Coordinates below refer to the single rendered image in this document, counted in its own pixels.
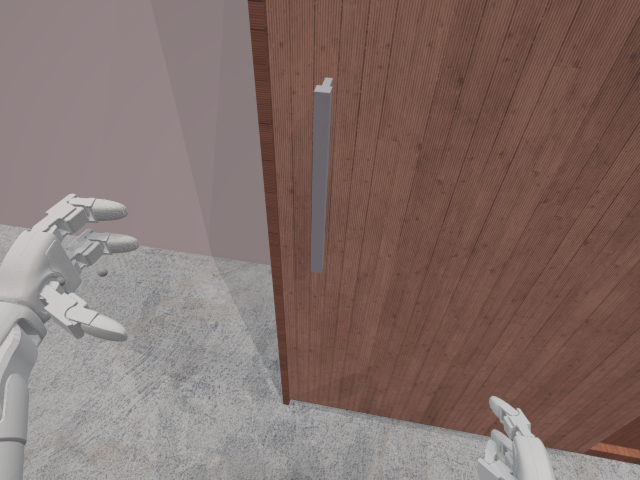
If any right robot hand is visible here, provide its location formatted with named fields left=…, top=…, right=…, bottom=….
left=478, top=396, right=556, bottom=480

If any left robot forearm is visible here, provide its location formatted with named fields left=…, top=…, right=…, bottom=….
left=0, top=301, right=47, bottom=480

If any handle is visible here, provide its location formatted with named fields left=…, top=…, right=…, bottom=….
left=311, top=77, right=333, bottom=273

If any wardrobe door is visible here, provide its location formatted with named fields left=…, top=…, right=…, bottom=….
left=601, top=416, right=640, bottom=450
left=266, top=0, right=640, bottom=454

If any left robot hand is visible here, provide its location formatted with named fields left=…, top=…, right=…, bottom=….
left=0, top=194, right=140, bottom=342

